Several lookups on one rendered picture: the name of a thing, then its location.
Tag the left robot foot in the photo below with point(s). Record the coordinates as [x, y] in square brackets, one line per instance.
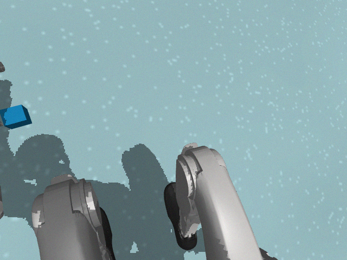
[107, 234]

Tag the small box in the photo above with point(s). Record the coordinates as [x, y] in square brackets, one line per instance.
[16, 116]

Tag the right robot foot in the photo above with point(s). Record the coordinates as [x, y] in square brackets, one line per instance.
[172, 209]

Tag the right robot hand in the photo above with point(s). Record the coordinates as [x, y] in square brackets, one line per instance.
[265, 255]

